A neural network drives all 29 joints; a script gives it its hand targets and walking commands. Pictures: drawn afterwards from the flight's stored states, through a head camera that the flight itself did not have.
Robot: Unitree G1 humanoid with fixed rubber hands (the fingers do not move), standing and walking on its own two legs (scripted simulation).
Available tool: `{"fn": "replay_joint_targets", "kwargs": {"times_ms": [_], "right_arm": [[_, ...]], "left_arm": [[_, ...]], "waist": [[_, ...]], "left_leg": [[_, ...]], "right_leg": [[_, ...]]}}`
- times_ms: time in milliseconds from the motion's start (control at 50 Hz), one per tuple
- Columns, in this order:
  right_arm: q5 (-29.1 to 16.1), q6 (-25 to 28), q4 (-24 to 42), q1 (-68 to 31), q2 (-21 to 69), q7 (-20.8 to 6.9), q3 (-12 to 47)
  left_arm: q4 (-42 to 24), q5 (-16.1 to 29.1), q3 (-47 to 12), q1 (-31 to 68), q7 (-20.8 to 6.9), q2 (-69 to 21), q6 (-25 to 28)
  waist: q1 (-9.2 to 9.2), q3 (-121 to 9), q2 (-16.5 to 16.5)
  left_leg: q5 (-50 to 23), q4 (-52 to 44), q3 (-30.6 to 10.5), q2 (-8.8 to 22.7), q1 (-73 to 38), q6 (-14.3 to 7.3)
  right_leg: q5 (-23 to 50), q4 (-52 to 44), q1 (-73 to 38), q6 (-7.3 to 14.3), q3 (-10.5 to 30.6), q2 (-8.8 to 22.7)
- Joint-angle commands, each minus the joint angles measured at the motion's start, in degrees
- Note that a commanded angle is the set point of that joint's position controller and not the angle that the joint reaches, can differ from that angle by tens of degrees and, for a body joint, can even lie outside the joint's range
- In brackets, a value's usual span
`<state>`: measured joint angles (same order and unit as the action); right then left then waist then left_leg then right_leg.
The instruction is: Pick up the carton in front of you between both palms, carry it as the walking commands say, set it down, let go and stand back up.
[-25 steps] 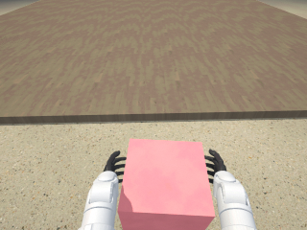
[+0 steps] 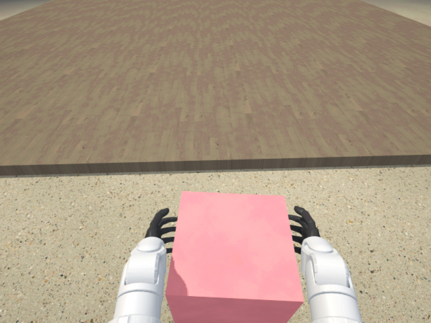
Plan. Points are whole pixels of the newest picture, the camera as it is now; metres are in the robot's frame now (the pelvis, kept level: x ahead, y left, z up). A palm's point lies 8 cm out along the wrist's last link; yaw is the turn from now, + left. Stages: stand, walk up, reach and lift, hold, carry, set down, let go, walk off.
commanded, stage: reach and lift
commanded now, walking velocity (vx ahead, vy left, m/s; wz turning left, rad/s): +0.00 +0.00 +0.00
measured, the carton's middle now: (229, 267) +0.29 +0.00 -0.05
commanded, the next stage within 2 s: hold in 0.28 s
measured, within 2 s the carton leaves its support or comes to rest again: neither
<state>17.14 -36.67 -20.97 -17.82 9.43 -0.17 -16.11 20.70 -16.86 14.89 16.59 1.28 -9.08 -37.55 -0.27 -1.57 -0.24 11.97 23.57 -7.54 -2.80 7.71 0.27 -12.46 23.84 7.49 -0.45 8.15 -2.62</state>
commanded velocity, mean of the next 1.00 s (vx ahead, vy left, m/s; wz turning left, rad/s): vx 0.21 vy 0.00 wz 0.00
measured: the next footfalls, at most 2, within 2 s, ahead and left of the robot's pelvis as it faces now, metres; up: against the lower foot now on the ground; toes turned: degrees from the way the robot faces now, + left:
right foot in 1.26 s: +0.31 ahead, -0.14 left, +0.00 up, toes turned -11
left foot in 1.68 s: +0.65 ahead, +0.06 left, +0.00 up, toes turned +11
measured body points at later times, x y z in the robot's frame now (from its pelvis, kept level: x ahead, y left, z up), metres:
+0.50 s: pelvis +0.00 +0.00 +0.00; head -0.06 +0.00 +0.45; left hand +0.30 +0.15 +0.04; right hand +0.30 -0.15 +0.05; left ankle +0.01 +0.12 -0.74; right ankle +0.01 -0.13 -0.74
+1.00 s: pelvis +0.07 -0.01 -0.01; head +0.04 -0.02 +0.44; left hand +0.36 +0.15 +0.07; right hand +0.37 -0.16 +0.08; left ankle +0.08 +0.09 -0.74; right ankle +0.01 -0.13 -0.74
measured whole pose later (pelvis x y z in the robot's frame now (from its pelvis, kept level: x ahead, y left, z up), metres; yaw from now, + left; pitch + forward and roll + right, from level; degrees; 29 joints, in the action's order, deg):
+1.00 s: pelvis +0.07 -0.01 -0.01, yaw +1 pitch +4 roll +1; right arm 6.6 -60.3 7.7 -12.9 6.8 4.0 -7.4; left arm -8.9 -7.8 6.4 10.7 5.7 -6.7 -61.6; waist 0.3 -9.4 -1.3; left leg 13.9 25.0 8.3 0.5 17.0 -0.1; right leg -20.2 28.7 12.4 0.4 -0.8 2.4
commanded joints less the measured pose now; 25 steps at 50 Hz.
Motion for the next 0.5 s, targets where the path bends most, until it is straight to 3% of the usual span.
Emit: {"fn": "replay_joint_targets", "kwargs": {"times_ms": [0, 240, 360, 480], "right_arm": [[-14.03, 0.39, -1.16, -24.38, 55.22, -14.65, 30.75], [-14.81, -1.45, 1.67, -22.31, 54.98, -14.35, 31.68], [-17.22, -3.77, 7.05, -21.96, 55.46, -13.93, 35.67], [-14.85, -5.73, 3.29, -22.22, 53.35, -14.19, 31.4]], "left_arm": [[-2.77, 15.34, -31.27, 29.52, -15.33, -55.01, 1.71], [-6.14, 16.24, -32.27, 28.34, -15.33, -53.94, 0.03], [-11.88, 18.76, -36.2, 28.33, -15.15, -54.04, -2.17], [-8.04, 16.38, -32.03, 28.53, -15.36, -51.9, -4.21]], "waist": [[0.08, -14.27, 0.5], [0.09, -12.77, 0.1], [-0.13, -15.34, 0.09], [0.06, -7.27, 0.11]], "left_leg": [[-11.9, -3.34, 2.98, -2.12, -5.36, 0.65], [-12.6, -4.25, 2.91, -2.43, -6.34, 0.59], [-15.97, -4.73, 2.55, -2.51, -8.23, 0.77], [-6.3, -6.4, 3.29, -2.2, -5.85, 0.43]], "right_leg": [[12.5, -3.29, -3.86, -0.39, -3.59, -2.47], [14.11, -4.21, -5.27, -0.69, -3.28, -2.46], [18.15, -4.62, -8.03, -1.03, -2.97, -2.44], [8.13, -6.46, -4.98, -0.55, -3.62, -2.15]]}}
